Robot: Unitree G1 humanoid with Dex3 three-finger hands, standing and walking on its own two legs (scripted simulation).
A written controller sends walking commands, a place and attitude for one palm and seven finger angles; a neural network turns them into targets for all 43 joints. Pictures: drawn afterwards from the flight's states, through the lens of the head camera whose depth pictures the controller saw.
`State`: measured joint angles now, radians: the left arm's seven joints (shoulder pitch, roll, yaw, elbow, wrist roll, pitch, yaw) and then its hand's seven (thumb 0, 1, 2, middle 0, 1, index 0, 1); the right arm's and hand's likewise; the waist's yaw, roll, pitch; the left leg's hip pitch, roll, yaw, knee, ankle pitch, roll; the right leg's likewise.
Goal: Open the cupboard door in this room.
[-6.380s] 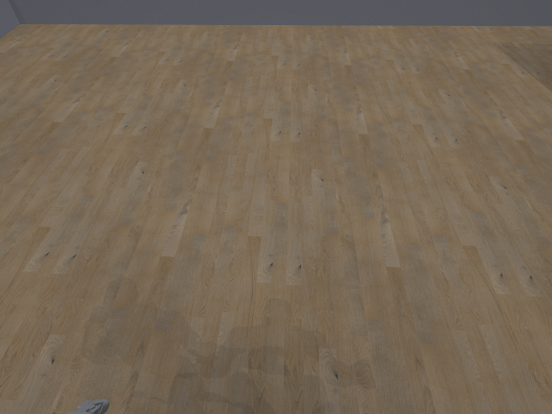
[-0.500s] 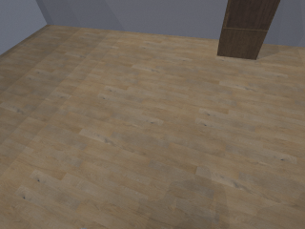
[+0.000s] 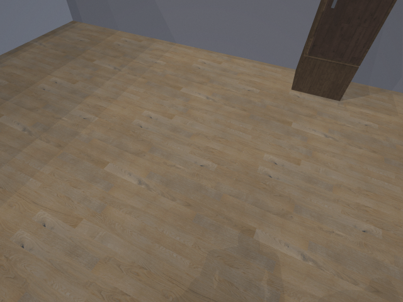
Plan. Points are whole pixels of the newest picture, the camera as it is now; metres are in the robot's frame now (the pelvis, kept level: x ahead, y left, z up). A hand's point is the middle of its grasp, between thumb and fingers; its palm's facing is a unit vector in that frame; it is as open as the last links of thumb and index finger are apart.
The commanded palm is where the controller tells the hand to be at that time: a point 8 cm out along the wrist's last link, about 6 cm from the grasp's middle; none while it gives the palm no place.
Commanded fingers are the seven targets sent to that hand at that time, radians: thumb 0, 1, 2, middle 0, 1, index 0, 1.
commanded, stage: stand and wait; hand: left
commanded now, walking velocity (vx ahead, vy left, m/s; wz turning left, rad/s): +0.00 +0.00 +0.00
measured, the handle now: out of the picture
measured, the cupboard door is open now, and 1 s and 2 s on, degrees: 0 0 0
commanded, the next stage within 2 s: turn or walk to find it in 0.04 s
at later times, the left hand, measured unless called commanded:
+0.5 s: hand out of the picture +0.01 +0.20 -0.19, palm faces +0.13 -0.96 -0.24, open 7.4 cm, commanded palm none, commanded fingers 0.00 0.90 0.90 -0.20 -0.30 -0.20 -0.30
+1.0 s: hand out of the picture -0.02 +0.16 -0.18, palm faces +0.16 -0.97 -0.21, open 7.4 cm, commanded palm none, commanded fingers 0.00 0.90 0.90 -0.20 -0.30 -0.20 -0.30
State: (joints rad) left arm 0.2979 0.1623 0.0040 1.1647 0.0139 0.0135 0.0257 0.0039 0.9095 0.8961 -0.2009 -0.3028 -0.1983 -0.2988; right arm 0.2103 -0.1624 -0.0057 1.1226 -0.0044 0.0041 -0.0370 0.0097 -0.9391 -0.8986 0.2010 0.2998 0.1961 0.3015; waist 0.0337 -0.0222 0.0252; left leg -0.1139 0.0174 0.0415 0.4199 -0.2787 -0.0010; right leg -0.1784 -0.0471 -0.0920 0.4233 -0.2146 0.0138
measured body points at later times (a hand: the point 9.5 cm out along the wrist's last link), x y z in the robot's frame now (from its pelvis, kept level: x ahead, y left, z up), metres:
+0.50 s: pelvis -0.01 +0.00 -0.01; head +0.01 +0.00 +0.44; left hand +0.00 +0.25 -0.17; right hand +0.02 -0.23 -0.17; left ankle -0.03 +0.11 -0.74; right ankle +0.01 -0.12 -0.74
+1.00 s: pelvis -0.01 -0.01 +0.00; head +0.00 -0.01 +0.44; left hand -0.03 +0.22 -0.16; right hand +0.04 -0.24 -0.17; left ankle -0.03 +0.11 -0.74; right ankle +0.00 -0.12 -0.74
